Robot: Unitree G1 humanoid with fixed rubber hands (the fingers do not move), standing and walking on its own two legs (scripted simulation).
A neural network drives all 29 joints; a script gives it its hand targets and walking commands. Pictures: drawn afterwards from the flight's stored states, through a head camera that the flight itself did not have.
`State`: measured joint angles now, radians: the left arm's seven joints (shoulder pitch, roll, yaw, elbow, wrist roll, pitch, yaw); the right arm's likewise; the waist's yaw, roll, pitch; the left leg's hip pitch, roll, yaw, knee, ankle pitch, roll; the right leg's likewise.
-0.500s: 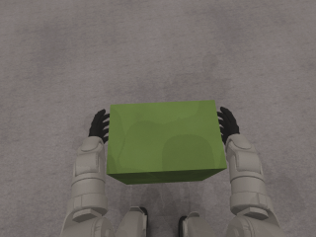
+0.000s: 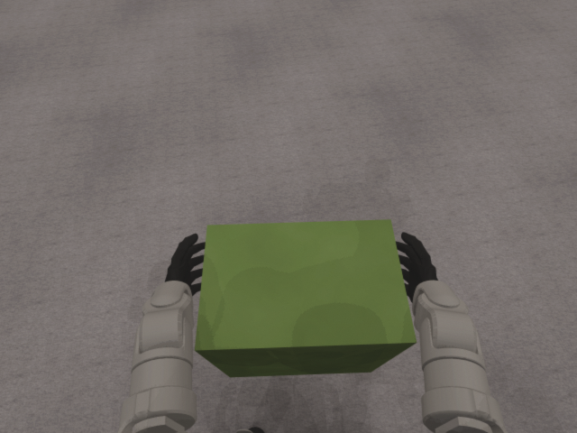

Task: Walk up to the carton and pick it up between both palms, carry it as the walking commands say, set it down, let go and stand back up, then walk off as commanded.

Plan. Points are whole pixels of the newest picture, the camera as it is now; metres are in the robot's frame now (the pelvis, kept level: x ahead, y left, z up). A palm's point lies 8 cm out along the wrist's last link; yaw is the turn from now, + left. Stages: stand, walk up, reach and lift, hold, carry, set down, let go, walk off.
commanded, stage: reach and lift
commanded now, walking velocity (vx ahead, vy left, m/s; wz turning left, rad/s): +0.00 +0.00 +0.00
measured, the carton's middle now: (300, 308) +0.32 +0.01 -0.08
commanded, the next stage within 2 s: hold in 1.74 s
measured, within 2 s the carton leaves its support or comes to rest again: neither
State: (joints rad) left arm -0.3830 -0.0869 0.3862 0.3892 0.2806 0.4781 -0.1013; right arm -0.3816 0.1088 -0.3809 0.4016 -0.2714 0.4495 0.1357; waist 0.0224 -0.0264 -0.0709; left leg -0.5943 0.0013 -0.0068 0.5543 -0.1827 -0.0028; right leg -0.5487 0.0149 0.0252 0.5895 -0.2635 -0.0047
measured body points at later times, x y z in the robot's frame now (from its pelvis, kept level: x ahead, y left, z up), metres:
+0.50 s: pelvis +0.01 +0.00 +0.02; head +0.00 +0.01 +0.47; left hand +0.32 +0.19 +0.04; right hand +0.33 -0.16 +0.05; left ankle +0.05 +0.12 -0.73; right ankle +0.01 -0.12 -0.73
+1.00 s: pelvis +0.02 +0.00 +0.02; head +0.01 +0.01 +0.47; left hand +0.31 +0.18 +0.05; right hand +0.31 -0.17 +0.06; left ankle +0.05 +0.12 -0.73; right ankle +0.01 -0.12 -0.73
